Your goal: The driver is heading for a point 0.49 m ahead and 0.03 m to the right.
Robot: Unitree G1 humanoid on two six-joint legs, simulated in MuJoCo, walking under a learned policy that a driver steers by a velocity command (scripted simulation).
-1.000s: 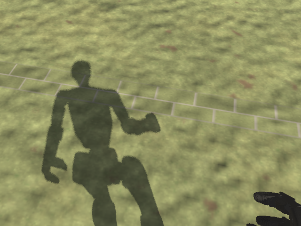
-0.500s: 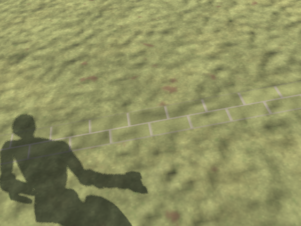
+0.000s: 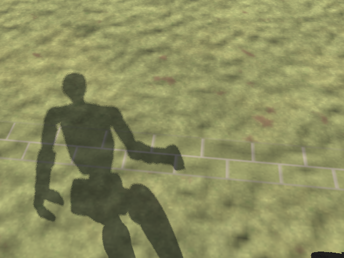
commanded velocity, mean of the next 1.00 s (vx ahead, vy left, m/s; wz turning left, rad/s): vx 0.30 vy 0.00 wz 0.05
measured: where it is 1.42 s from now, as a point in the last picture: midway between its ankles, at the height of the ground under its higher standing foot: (180, 250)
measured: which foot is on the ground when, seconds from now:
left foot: down 0.00-0.48, up 0.50-0.86, down 0.88-1.00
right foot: up 0.00-0.44, down 0.46-1.00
